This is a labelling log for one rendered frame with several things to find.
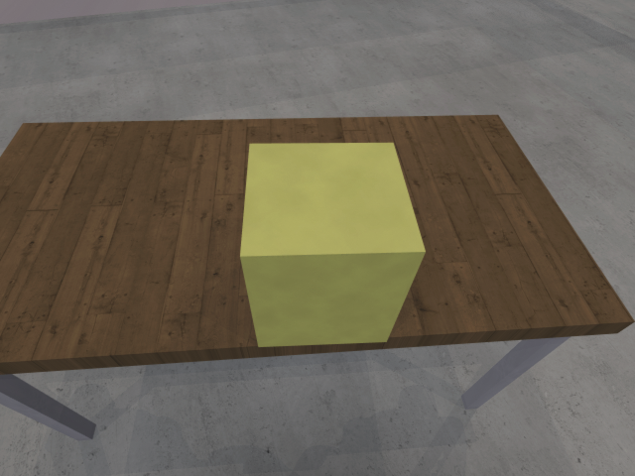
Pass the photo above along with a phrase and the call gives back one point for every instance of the carton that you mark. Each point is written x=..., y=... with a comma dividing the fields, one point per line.
x=330, y=242

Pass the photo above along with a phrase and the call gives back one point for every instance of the table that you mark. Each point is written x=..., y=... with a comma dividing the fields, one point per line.
x=120, y=246

